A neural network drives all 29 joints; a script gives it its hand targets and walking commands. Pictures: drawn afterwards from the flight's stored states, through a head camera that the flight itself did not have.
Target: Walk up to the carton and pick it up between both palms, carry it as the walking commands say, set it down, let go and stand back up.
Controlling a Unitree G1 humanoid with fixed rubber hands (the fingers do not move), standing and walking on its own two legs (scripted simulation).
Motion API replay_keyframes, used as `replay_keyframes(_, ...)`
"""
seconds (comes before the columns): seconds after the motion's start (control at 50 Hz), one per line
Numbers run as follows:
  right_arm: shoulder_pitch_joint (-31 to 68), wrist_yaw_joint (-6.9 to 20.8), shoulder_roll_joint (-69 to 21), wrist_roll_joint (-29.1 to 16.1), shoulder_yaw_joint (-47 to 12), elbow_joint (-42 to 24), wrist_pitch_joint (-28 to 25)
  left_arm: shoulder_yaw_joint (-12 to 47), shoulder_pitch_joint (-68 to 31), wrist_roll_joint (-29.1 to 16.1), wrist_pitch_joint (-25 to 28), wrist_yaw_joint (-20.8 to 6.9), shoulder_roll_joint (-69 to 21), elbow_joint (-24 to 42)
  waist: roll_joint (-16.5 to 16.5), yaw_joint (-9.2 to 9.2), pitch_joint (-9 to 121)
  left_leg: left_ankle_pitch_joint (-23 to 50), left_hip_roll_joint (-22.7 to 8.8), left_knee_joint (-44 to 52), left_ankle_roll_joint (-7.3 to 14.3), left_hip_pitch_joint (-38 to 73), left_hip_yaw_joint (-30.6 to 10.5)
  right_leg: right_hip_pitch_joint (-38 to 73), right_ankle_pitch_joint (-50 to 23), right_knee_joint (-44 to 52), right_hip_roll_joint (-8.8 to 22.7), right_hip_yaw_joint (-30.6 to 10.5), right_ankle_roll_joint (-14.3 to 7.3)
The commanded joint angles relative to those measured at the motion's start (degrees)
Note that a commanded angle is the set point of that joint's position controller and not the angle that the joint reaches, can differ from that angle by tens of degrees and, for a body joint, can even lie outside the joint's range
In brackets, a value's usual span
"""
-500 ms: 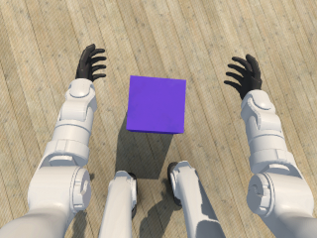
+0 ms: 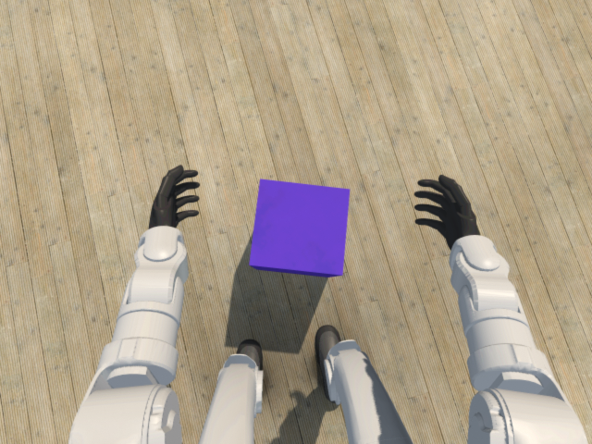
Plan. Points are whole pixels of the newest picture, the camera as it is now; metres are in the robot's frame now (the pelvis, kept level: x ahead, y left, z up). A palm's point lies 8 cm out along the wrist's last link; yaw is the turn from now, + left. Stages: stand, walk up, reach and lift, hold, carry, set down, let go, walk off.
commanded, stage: let go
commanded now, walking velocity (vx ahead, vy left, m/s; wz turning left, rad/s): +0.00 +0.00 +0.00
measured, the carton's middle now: (298, 233) +0.44 -0.04 -0.56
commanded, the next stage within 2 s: stand in 1.06 s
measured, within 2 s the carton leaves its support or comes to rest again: neither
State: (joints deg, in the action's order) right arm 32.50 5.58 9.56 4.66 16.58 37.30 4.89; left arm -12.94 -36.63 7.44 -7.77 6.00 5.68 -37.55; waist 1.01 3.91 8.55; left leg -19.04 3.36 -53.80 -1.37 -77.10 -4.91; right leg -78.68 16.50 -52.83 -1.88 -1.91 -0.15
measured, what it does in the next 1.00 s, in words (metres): rises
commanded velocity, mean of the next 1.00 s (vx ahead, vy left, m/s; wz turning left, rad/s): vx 0.00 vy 0.00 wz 0.00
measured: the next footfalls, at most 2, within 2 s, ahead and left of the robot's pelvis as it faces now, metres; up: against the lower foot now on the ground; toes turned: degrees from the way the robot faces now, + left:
none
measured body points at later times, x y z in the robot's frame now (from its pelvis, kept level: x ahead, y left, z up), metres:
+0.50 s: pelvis +0.06 +0.01 +0.08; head +0.15 +0.02 +0.52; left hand +0.27 +0.22 -0.02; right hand +0.23 -0.23 -0.01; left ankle +0.03 +0.12 -0.65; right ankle +0.04 -0.11 -0.65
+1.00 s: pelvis +0.05 +0.01 +0.08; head +0.08 +0.01 +0.53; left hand +0.21 +0.23 +0.00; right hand +0.20 -0.22 +0.00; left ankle +0.03 +0.13 -0.65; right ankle +0.04 -0.11 -0.65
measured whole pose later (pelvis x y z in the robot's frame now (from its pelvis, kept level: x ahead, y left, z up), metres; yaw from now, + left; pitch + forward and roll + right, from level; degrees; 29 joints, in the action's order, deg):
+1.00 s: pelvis +0.05 +0.01 +0.08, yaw -1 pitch -5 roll +0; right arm -13.0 3.3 11.2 1.9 2.2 24.3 10.6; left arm -1.3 13.6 1.1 -6.9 -3.6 11.4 -25.4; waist 0.3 -0.2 -9.0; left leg -18.0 1.6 -27.7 0.6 -4.5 -3.8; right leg -6.6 15.5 -27.2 -1.6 -2.8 0.0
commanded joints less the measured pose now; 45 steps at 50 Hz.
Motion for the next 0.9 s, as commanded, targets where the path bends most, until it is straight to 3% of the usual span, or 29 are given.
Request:
replay_keyframes(0.0,-3.9,1.0,10.2,-0.5,-0.5,-15.7,-1.6,1.1,-2.3,-1.2,2.4,-0.1,5.5,19.8,-0.6,3.34,47.5,19.4,2.1,7.2,-1.4,33.4,4.8,45.1,-29.3,4.4,-1.4,2.4,1.5)
replay_keyframes(0.02,-5.1,1.2,8.9,-0.8,-2.0,-13.2,-1.5,2.1,1.4,-0.9,2.5,-0.3,5.6,14.8,-1.3,1.66,42.2,14.6,1.4,9.6,-0.9,29.7,5.0,48.1,-26.5,6.0,-1.0,1.3,1.5)
replay_keyframes(0.04,-8.4,1.4,8.4,0.1,-2.5,-12.3,-1.4,1.7,3.6,-1.5,2.8,-1.0,6.0,15.6,-5.3,2.08,39.6,12.4,1.8,10.9,-0.6,28.1,4.8,52.9,-26.5,7.1,-0.3,0.4,1.6)
replay_keyframes(0.08,-14.2,1.3,6.7,-2.3,-5.7,-14.9,-2.4,2.8,10.7,-2.0,4.3,-1.8,5.5,17.5,-4.7,0.23,37.2,13.8,1.9,12.3,-0.3,30.8,4.9,57.2,-29.7,8.3,0.3,-0.3,1.8)
replay_keyframes(0.1,-13.8,1.0,8.2,-2.4,-5.5,-17.1,-3.1,3.6,10.3,-2.9,4.5,-2.6,6.0,16.8,-6.7,1.97,32.7,12.8,1.2,12.7,0.2,31.4,4.2,56.8,-29.4,9.8,0.6,-0.8,1.8)
replay_keyframes(0.12,-17.5,1.1,7.6,-2.9,-6.3,-14.8,-3.2,3.3,14.6,-2.1,5.0,-3.1,6.5,13.3,-5.0,-0.31,31.8,13.4,1.4,13.8,0.1,32.6,4.3,59.0,-29.8,10.4,0.6,-0.3,1.8)
replay_keyframes(0.16,-19.0,0.7,6.3,-4.3,-8.9,-13.7,-4.1,4.0,17.1,-2.6,6.2,-3.6,7.1,11.6,-2.9,-2.46,22.2,9.5,1.4,16.3,0.5,34.9,4.4,58.1,-23.5,13.2,1.1,-0.2,1.9)
replay_keyframes(0.2,-20.3,0.5,6.9,-4.8,-9.4,-14.6,-5.0,4.0,18.1,-2.7,7.0,-4.2,7.9,10.8,-3.2,-3.12,18.9,10.6,1.2,17.0,0.3,38.5,4.3,57.8,-23.0,15.2,1.5,-0.7,2.0)
replay_keyframes(0.22,-24.5,0.1,7.1,-4.6,-9.8,-14.2,-5.5,4.1,23.0,-2.9,7.4,-4.5,7.9,8.4,-6.1,-2.53,16.9,9.4,0.9,17.6,0.7,40.3,4.1,59.8,-21.1,16.2,1.0,-0.8,2.2)
replay_keyframes(0.24,-31.1,-0.1,6.6,-4.4,-10.4,-13.3,-6.2,4.9,27.1,-2.8,8.2,-4.6,7.4,9.6,-3.3,-2.1,18.3,13.7,1.0,18.5,0.5,44.0,4.1,61.2,-25.4,17.6,1.4,-1.6,1.6)
replay_keyframes(0.26,-31.2,-0.5,6.1,-4.8,-10.5,-15.0,-6.5,4.8,28.7,-3.2,8.7,-5.0,7.8,9.5,-4.9,-3.06,17.5,13.9,0.9,19.0,0.9,43.5,3.4,63.5,-26.4,17.3,1.4,-1.3,1.9)
replay_keyframes(0.3,-37.8,-1.0,6.2,-4.6,-11.1,-13.9,-6.8,5.8,33.0,-3.6,9.9,-5.3,8.0,11.9,-3.2,-2.88,18.1,19.2,0.8,20.6,0.3,48.9,3.6,69.0,-33.3,17.8,0.8,-0.8,1.6)
replay_keyframes(0.36,-39.7,-1.7,7.3,-5.2,-11.2,-16.3,-7.7,7.1,37.7,-4.2,10.0,-5.9,9.4,12.2,-1.0,-2.25,9.0,16.5,0.3,23.4,0.3,56.6,3.7,64.3,-22.5,23.1,0.3,-0.4,1.4)
replay_keyframes(0.38,-39.0,-1.5,7.5,-5.7,-10.8,-16.2,-7.6,6.8,35.8,-3.8,10.6,-5.9,9.0,15.2,1.3,-2.56,7.8,19.1,0.2,24.1,0.0,57.2,3.3,64.7,-24.7,23.0,0.3,-0.5,0.8)
replay_keyframes(0.42,-43.7,-1.5,8.6,-5.2,-11.0,-16.4,-7.1,7.2,41.1,-4.5,10.3,-6.1,8.8,16.7,0.8,-2.75,8.8,25.1,0.3,25.2,-0.6,62.2,2.8,69.4,-28.8,23.3,-0.3,0.3,0.9)
replay_keyframes(0.48,-41.9,-1.6,8.9,-5.9,-11.1,-18.3,-7.2,8.8,41.6,-6.5,9.9,-6.5,9.7,17.8,1.9,-2.34,3.5,27.2,-0.1,27.4,-0.7,67.2,2.2,66.6,-25.0,25.9,-1.5,1.3,0.6)
replay_keyframes(0.5,-41.9,-1.3,8.7,-6.1,-11.4,-18.7,-6.8,8.7,44.7,-6.3,9.5,-6.2,10.1,17.4,3.5,-4.34,3.5,32.1,-0.5,27.9,-1.4,69.0,1.4,67.8,-25.3,25.9,-1.8,1.5,0.5)
replay_keyframes(0.54,-45.6,-1.2,9.5,-5.8,-11.7,-17.6,-5.8,8.4,46.3,-6.8,8.7,-7.1,11.2,19.7,3.0,-3.01,2.2,31.5,-0.8,28.9,-1.4,71.0,1.9,70.2,-24.1,27.5,-2.1,2.1,0.6)
replay_keyframes(0.56,-46.0,-1.3,9.7,-5.2,-11.7,-17.5,-5.5,9.0,47.1,-7.6,8.0,-7.4,10.7,19.2,1.3,-3.04,0.6,29.9,-0.8,29.4,-1.9,70.1,2.1,71.2,-22.5,27.9,-2.2,2.2,0.7)
replay_keyframes(0.58,-44.9,-1.2,9.5,-5.4,-12.3,-18.7,-5.3,9.1,47.0,-7.2,8.0,-7.6,11.2,20.8,2.7,-4.22,0.2,28.3,-1.5,30.5,-1.8,70.1,2.0,72.8,-20.5,28.3,-2.4,2.9,0.6)
replay_keyframes(0.6,-44.9,-1.4,9.0,-5.1,-12.1,-19.5,-4.9,9.3,48.0,-7.7,7.5,-7.8,10.9,19.8,-0.7,-3.72,-1.4,27.8,-1.1,31.1,-1.3,69.5,2.1,72.9,-21.3,28.8,-2.3,2.6,0.9)
replay_keyframes(0.64,-45.1,-1.3,9.4,-4.9,-12.3,-18.5,-3.7,10.3,47.9,-8.0,6.5,-8.2,10.5,19.7,2.8,-3.94,-3.4,28.4,-2.0,31.8,-2.0,71.8,1.8,71.4,-17.8,29.3,-2.8,3.3,0.6)
replay_keyframes(0.66,-43.3,-1.2,9.8,-4.5,-12.3,-18.2,-3.0,9.8,47.8,-7.9,5.6,-8.8,10.7,19.0,2.2,-4.66,-6.2,23.1,-2.1,32.6,-1.8,69.3,2.5,72.3,-15.0,29.9,-2.2,3.3,0.5)
replay_keyframes(0.68,-44.5,-1.5,9.7,-4.3,-12.2,-18.2,-2.2,10.9,48.7,-8.5,4.9,-9.1,11.1,18.3,-0.5,-3.68,-8.3,19.1,-2.3,33.7,-1.4,67.2,2.6,74.7,-13.4,29.9,-2.7,3.4,0.8)
replay_keyframes(0.72,-44.1,-1.3,9.9,-3.7,-12.2,-18.4,-0.8,10.8,47.4,-8.4,3.9,-9.7,10.1,19.0,-0.4,-3.45,-11.1,11.6,-3.1,35.2,-1.1,65.8,2.5,76.0,-9.0,29.6,-2.6,4.2,1.0)
replay_keyframes(0.76,-43.3,-1.2,9.4,-3.2,-12.1,-18.9,0.2,10.4,45.0,-7.8,3.3,-10.1,10.6,21.0,-0.4,-3.37,-11.9,9.0,-3.0,35.1,-0.9,66.6,2.9,76.0,-7.7,29.7,-2.0,3.6,1.1)
replay_keyframes(0.78,-43.5,-1.3,9.7,-3.3,-11.6,-19.3,0.5,10.7,46.6,-7.5,3.1,-9.9,10.8,19.9,2.4,-3.76,-11.0,11.0,-3.5,35.0,-1.2,66.2,2.6,78.1,-9.0,28.7,-2.5,3.7,1.2)
replay_keyframes(0.82,-44.0,-1.7,9.7,-3.0,-12.0,-19.2,1.4,10.0,46.6,-7.6,2.8,-9.8,11.1,19.2,0.2,-3.34,-14.7,9.1,-3.3,34.7,-0.3,65.7,2.7,76.0,-8.0,28.7,-2.2,3.3,1.6)
replay_keyframes(0.88,-41.7,-2.2,8.7,-3.2,-11.8,-20.6,3.2,9.2,45.1,-6.4,2.8,-9.5,11.8,21.0,0.9,-4.07,-11.7,8.5,-2.9,32.3,-0.6,66.1,2.9,78.0,-6.3,27.7,-1.4,2.8,1.3)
